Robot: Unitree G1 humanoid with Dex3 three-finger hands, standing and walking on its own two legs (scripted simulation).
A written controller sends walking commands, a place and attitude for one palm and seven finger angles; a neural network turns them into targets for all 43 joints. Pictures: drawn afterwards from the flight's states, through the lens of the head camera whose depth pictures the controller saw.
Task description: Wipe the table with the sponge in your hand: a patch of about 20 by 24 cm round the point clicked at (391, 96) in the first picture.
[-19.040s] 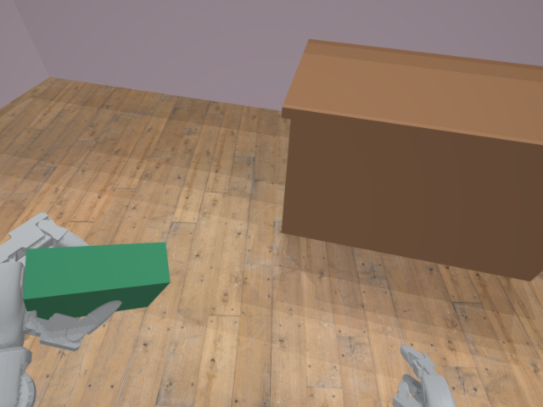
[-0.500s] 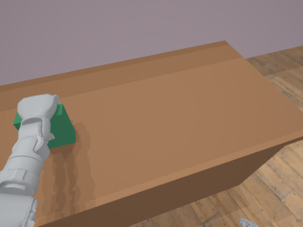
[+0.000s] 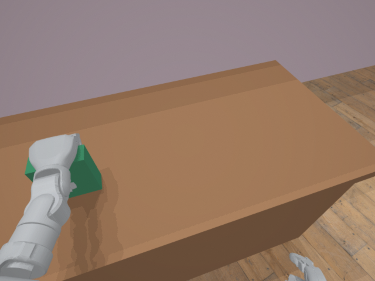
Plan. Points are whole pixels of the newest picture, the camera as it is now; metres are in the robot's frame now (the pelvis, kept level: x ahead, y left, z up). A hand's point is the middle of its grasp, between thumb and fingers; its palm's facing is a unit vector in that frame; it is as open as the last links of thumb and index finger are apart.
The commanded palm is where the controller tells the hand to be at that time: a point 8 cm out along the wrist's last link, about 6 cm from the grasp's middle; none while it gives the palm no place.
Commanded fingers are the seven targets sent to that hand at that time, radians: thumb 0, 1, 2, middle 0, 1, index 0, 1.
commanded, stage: wipe back along the middle lane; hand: left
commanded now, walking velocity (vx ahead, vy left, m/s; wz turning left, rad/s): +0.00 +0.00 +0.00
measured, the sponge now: (71, 179) +0.33 +0.32 +0.01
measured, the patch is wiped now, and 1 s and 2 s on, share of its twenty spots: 0.20 0.35 0.45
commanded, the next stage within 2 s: slide across to the third lane in 1.10 s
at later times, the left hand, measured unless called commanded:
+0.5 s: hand (69, 185) +0.29 +0.28 +0.05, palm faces +0.01 -0.03 -1.00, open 9.4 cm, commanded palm +0.24 +0.27 +0.08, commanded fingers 0.00 0.10 1.30 -1.20 -1.60 -1.20 -1.60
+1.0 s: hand (68, 207) +0.24 +0.26 +0.06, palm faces +0.03 -0.06 -1.00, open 9.3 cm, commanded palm +0.19 +0.24 +0.08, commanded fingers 0.00 0.10 1.30 -1.20 -1.60 -1.20 -1.60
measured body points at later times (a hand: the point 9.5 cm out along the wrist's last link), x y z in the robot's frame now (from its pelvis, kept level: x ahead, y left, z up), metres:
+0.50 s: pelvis +0.01 +0.00 +0.00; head +0.01 -0.03 +0.45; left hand +0.28 +0.28 +0.11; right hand +0.21 -0.23 -0.10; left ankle +0.00 +0.10 -0.73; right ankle -0.03 -0.13 -0.73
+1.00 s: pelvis +0.00 -0.01 +0.00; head -0.01 -0.04 +0.45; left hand +0.23 +0.26 +0.11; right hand +0.22 -0.24 -0.09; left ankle +0.00 +0.10 -0.73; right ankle -0.03 -0.13 -0.73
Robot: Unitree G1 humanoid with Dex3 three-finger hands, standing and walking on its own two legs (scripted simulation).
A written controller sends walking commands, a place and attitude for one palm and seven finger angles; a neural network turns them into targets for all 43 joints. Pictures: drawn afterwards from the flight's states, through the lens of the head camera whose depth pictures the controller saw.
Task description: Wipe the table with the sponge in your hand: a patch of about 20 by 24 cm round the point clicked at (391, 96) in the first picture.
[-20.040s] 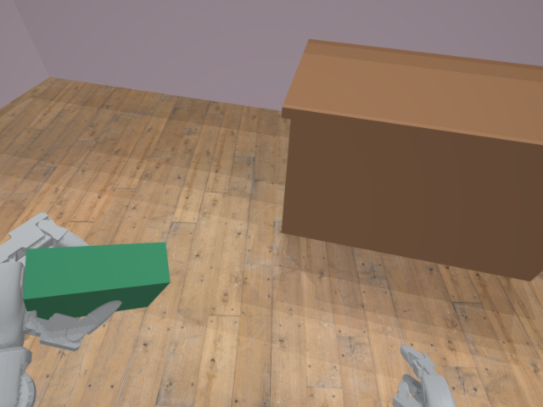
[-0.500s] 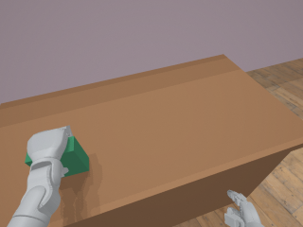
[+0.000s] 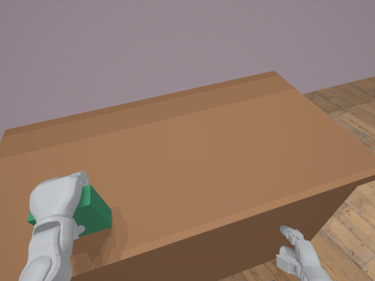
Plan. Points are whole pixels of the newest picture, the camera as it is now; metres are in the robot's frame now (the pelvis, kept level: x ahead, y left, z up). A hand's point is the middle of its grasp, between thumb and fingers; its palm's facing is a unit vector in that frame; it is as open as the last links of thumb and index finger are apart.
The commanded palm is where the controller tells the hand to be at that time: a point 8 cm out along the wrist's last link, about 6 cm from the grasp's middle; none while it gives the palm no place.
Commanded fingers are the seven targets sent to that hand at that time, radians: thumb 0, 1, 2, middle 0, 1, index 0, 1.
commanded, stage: wipe back along the middle lane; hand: left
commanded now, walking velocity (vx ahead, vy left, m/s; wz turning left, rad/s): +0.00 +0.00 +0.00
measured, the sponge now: (79, 218) +0.23 +0.29 +0.01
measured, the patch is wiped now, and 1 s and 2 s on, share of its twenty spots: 0.35 0.45 0.55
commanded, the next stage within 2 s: slide across to the third lane in 0.10 s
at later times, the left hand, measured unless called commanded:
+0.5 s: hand (75, 215) +0.22 +0.27 +0.05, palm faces +0.01 -0.07 -1.00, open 9.3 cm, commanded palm +0.19 +0.23 +0.10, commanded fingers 0.00 0.10 1.30 -1.20 -1.60 -1.20 -1.60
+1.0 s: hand (102, 205) +0.25 +0.22 +0.05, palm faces +0.00 -0.07 -1.00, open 9.3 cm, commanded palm +0.22 +0.19 +0.10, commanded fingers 0.00 0.10 1.30 -1.20 -1.60 -1.20 -1.60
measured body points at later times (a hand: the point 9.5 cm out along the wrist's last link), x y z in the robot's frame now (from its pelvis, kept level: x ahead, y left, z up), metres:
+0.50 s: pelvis -0.01 +0.00 +0.00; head -0.02 -0.03 +0.45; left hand +0.21 +0.27 +0.11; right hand +0.23 -0.21 -0.08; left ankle +0.00 +0.11 -0.74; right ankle -0.03 -0.12 -0.74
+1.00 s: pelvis -0.03 -0.01 +0.00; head -0.04 -0.05 +0.44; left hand +0.24 +0.22 +0.11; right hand +0.22 -0.20 -0.09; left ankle +0.00 +0.11 -0.74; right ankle -0.03 -0.12 -0.74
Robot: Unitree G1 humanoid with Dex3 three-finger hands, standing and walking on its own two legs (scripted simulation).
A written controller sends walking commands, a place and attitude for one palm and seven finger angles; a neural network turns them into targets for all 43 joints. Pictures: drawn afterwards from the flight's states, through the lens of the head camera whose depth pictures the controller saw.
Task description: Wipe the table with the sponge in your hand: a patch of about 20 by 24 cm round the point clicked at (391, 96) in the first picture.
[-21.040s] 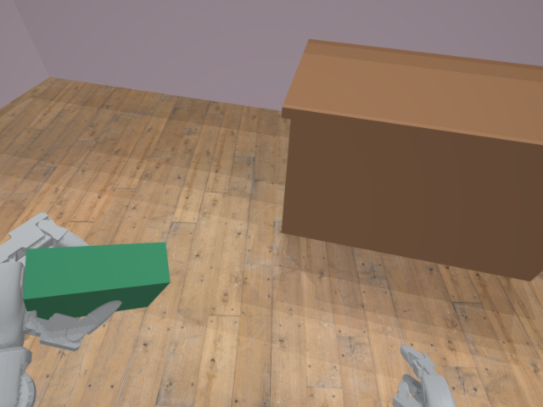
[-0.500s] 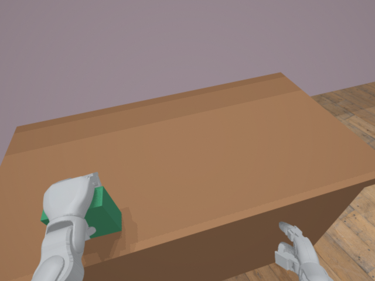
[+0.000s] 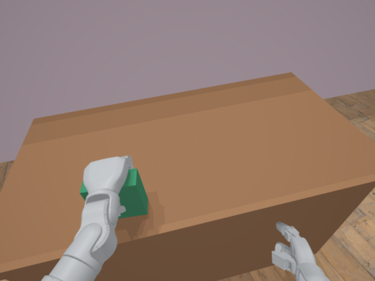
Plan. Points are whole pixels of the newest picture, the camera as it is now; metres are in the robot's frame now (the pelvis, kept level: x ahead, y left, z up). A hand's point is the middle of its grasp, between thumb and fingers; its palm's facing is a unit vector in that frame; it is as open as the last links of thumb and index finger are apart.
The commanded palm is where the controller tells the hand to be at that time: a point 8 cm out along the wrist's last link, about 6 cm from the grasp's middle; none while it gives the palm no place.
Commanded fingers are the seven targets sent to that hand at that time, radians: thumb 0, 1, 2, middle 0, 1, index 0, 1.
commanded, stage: slide across to the third lane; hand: left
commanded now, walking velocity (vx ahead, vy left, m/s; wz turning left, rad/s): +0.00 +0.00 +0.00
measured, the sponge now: (120, 200) +0.28 +0.22 +0.01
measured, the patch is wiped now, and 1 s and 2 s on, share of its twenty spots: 0.45 0.55 0.95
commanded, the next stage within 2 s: wipe forward along the third lane in 0.02 s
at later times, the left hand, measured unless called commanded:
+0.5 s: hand (123, 182) +0.30 +0.21 +0.05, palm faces -0.05 -0.06 -1.00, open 9.4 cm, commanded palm +0.29 +0.20 +0.09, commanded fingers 0.00 0.10 1.30 -1.20 -1.60 -1.20 -1.60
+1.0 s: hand (126, 167) +0.34 +0.22 +0.06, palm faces -0.08 +0.00 -1.00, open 9.5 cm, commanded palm +0.34 +0.22 +0.08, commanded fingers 0.00 0.10 1.30 -1.20 -1.60 -1.20 -1.60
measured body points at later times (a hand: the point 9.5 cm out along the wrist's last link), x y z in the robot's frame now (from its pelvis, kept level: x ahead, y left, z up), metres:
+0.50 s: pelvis -0.01 -0.02 +0.00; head -0.02 -0.06 +0.45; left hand +0.30 +0.21 +0.11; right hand +0.21 -0.26 -0.10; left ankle +0.03 +0.12 -0.73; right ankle +0.00 -0.11 -0.73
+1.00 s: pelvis -0.04 -0.04 -0.01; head -0.04 -0.07 +0.44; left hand +0.34 +0.21 +0.11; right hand +0.11 -0.29 -0.13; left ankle +0.03 +0.11 -0.73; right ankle +0.00 -0.11 -0.73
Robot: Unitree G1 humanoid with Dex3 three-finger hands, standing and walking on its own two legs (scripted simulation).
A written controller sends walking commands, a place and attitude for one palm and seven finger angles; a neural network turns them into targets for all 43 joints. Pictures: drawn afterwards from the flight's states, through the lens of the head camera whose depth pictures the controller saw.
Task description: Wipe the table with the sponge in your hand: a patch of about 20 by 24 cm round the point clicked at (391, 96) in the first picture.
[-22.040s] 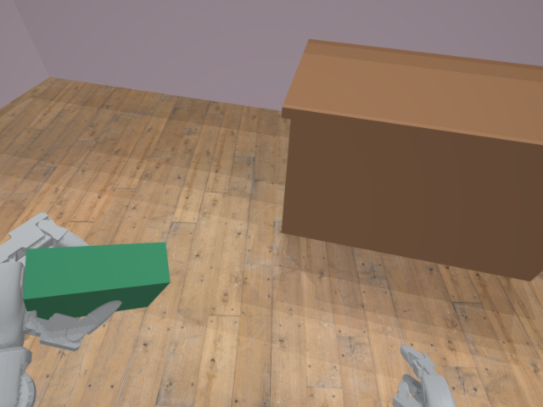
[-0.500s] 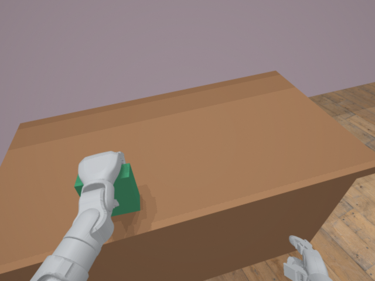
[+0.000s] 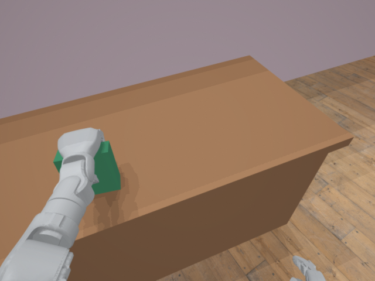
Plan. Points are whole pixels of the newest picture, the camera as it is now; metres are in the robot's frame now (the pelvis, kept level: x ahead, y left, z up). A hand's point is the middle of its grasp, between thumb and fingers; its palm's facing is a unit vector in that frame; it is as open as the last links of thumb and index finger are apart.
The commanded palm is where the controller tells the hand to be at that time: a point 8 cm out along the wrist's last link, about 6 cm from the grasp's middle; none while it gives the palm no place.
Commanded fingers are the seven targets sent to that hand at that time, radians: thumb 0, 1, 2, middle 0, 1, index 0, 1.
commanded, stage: wipe forward along the third lane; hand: left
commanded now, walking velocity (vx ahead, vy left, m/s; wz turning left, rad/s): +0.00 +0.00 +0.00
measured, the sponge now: (93, 176) +0.35 +0.28 +0.02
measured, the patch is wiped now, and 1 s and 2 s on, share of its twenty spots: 0.55 0.95 0.95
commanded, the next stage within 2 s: wipe back along the third lane in 0.74 s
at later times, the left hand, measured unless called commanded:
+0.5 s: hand (91, 142) +0.42 +0.29 +0.07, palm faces -0.11 +0.02 -0.99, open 9.5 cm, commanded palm +0.42 +0.29 +0.09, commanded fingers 0.00 0.10 1.30 -1.20 -1.60 -1.20 -1.60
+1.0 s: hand (90, 129) +0.48 +0.32 +0.06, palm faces -0.14 +0.02 -0.99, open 9.5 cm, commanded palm +0.44 +0.30 +0.10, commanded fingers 0.00 0.10 1.30 -1.20 -1.60 -1.20 -1.60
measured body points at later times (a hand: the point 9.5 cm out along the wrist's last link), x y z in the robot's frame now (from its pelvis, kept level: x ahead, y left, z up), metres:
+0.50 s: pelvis +0.00 +0.00 -0.01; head +0.03 -0.03 +0.44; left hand +0.42 +0.29 +0.12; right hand +0.07 -0.27 -0.15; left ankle +0.06 +0.15 -0.72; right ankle +0.04 -0.07 -0.72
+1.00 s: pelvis +0.03 +0.03 +0.00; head +0.08 +0.02 +0.44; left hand +0.48 +0.31 +0.12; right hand +0.09 -0.24 -0.13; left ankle +0.06 +0.16 -0.72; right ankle +0.04 -0.07 -0.72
